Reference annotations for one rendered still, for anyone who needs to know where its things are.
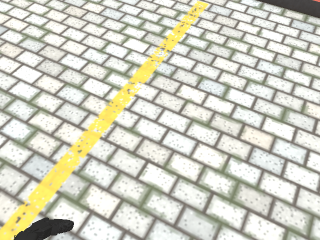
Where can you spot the left robot hand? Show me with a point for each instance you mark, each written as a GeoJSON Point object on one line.
{"type": "Point", "coordinates": [44, 228]}

